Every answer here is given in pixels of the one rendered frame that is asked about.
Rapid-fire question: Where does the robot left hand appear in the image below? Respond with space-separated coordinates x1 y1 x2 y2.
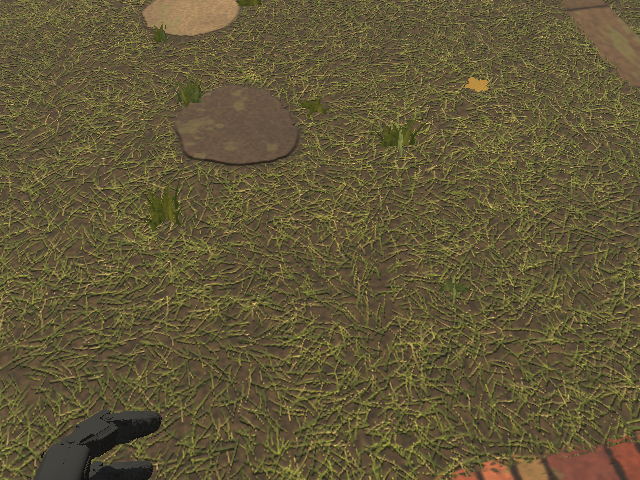
34 409 162 480

